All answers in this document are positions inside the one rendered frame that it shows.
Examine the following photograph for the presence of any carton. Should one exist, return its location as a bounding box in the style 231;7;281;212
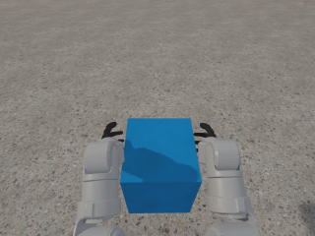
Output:
120;118;202;213

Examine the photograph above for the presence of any left robot upper arm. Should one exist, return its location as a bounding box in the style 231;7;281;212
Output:
76;225;126;236

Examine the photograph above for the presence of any robot left forearm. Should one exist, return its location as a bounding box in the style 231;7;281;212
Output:
73;137;125;236

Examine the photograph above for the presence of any right robot upper arm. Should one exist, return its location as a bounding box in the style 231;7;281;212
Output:
206;221;260;236

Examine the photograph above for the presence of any right robot hand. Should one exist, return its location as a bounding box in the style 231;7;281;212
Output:
193;123;217;152

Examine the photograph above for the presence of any robot right forearm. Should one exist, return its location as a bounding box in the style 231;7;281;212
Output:
198;137;261;236

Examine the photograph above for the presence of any left robot hand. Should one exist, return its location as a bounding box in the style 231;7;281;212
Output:
101;121;124;143

